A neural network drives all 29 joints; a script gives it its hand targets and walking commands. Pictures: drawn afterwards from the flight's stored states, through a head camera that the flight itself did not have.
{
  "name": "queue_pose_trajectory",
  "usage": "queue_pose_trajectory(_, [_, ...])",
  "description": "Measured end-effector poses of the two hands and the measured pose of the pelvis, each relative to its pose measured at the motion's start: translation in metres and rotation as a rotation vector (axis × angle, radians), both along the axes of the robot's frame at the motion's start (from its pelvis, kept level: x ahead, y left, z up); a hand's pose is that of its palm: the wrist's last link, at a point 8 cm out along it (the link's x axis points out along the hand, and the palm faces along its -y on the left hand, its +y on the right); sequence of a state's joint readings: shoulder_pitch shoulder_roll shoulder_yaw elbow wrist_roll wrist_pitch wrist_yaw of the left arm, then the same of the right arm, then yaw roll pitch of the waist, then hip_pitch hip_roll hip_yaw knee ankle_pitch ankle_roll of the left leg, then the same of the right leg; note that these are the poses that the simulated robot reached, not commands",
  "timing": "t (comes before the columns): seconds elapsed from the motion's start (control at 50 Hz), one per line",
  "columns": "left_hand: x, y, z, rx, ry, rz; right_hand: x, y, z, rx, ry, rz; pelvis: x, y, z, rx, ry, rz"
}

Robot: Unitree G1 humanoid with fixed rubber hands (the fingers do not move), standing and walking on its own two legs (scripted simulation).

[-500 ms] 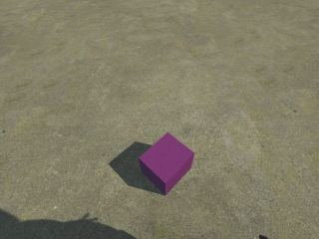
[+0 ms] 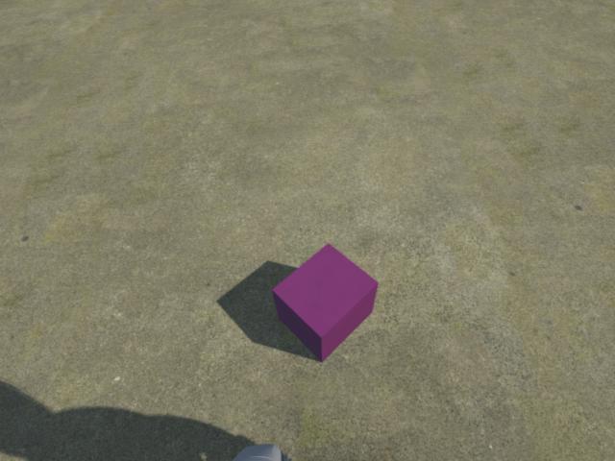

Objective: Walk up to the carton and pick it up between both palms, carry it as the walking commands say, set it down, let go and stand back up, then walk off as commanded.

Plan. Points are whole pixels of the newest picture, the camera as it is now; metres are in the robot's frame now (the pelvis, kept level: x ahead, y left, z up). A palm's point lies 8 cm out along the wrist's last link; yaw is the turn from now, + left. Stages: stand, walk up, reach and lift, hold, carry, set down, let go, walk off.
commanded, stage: walk up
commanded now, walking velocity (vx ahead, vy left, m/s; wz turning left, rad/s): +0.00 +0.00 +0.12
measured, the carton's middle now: (325, 301) +0.65 +0.00 -0.67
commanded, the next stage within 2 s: none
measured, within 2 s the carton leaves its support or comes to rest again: neither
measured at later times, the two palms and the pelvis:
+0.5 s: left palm out of the picture +0.01 +0.29 -0.14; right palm out of the picture +0.00 -0.19 -0.12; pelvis -0.05 +0.05 +0.00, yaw -1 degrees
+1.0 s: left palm out of the picture -0.01 +0.24 -0.13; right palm out of the picture -0.04 -0.24 -0.13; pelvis -0.08 +0.01 +0.00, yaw -4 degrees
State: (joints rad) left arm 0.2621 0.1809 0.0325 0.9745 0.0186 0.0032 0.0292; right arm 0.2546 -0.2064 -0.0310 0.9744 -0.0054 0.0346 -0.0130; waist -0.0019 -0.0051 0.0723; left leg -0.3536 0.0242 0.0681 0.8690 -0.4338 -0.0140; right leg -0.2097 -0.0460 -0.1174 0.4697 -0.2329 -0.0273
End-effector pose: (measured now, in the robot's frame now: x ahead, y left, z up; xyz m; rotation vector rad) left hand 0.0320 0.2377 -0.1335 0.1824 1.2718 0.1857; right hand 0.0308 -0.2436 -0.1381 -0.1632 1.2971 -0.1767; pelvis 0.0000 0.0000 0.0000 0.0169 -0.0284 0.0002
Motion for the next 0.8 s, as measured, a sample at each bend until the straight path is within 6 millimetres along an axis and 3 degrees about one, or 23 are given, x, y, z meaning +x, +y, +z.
queue_pose_trajectory(0.12, [0.007,0.016,-0.001,0.001,-0.063,0.019,0.012,0.009,0.006,-0.022,-0.028,0.040,-0.010,0.010,-0.001,-0.011,0.004,0.037])
queue_pose_trajectory(0.2, [0.005,0.037,-0.012,-0.012,-0.091,0.038,0.019,0.024,0.007,-0.054,-0.076,0.081,-0.018,0.027,-0.009,-0.038,0.003,0.072])
queue_pose_trajectory(0.3, [-0.013,0.048,-0.015,-0.046,-0.058,0.036,0.002,0.044,0.016,-0.073,-0.064,0.108,-0.030,0.041,-0.004,-0.047,-0.002,0.073])
queue_pose_trajectory(0.4, [-0.028,0.053,-0.013,-0.068,-0.012,-0.015,-0.010,0.051,0.022,-0.083,-0.090,0.066,-0.039,0.048,-0.001,-0.047,-0.002,0.005])
queue_pose_trajectory(0.48, [-0.027,0.057,-0.011,-0.045,0.011,-0.047,-0.023,0.052,0.022,-0.077,-0.109,0.035,-0.044,0.049,0.000,-0.045,0.002,-0.021])
queue_pose_trajectory(0.56, [-0.018,0.049,-0.007,-0.036,0.004,-0.065,-0.048,0.046,0.020,-0.072,-0.066,0.009,-0.049,0.045,0.003,-0.042,0.008,-0.041])
queue_pose_trajectory(0.7, [0.001,0.017,-0.003,-0.021,-0.036,-0.128,-0.095,0.019,0.005,-0.053,0.015,-0.082,-0.057,0.024,-0.001,-0.020,0.022,-0.077])
queue_pose_trajectory(0.8, [-0.012,-0.001,0.000,0.001,-0.046,-0.137,-0.109,0.005,-0.003,-0.012,0.025,-0.120,-0.065,0.007,-0.003,-0.008,0.017,-0.081])
